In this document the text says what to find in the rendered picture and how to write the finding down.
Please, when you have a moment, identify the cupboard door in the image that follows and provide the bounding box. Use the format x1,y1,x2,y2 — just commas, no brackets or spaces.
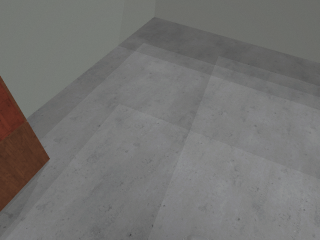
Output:
0,82,25,142

